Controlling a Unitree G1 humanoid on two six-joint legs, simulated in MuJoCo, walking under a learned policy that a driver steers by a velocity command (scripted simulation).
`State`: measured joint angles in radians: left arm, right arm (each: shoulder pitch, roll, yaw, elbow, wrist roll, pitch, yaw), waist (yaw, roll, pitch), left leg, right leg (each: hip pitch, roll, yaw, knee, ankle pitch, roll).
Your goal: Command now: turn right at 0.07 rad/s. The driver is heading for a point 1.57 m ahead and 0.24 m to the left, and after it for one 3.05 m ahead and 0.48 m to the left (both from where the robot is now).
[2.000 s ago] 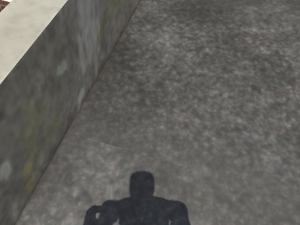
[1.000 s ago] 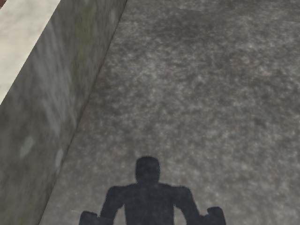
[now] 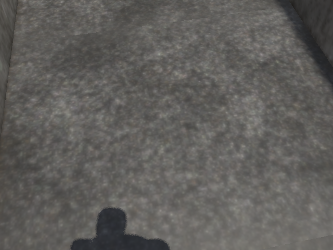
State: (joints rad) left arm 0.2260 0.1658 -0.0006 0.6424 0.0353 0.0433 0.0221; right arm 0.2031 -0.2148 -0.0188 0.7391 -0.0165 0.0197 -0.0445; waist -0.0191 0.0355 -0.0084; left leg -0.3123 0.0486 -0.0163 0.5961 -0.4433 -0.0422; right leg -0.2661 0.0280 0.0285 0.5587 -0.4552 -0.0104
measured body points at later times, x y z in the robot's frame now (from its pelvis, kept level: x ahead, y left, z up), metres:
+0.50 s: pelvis +0.06 +0.02 +0.01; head +0.07 +0.02 +0.46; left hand +0.08 +0.28 -0.12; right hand +0.21 -0.24 -0.10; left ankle +0.07 +0.13 -0.70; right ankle +0.00 -0.10 -0.73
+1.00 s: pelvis +0.30 +0.03 +0.02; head +0.35 +0.05 +0.47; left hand +0.57 +0.21 -0.04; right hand +0.22 -0.20 -0.11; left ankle +0.09 +0.13 -0.71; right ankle +0.46 -0.06 -0.66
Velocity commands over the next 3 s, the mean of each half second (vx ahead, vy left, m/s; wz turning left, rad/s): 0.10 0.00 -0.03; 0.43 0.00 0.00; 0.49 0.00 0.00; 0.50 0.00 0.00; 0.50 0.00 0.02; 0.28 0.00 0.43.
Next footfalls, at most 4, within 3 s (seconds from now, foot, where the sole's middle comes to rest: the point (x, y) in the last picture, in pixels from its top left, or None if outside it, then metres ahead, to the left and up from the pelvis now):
0.54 left None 0.13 0.13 -0.74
1.00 right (198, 247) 0.51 -0.06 -0.69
1.52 left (137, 173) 0.81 0.17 -0.64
2.06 right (183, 110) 1.13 -0.04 -0.59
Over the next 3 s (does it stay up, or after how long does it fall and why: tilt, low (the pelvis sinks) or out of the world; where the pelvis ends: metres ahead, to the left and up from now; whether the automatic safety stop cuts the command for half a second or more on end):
stays up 1.38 0.12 0.23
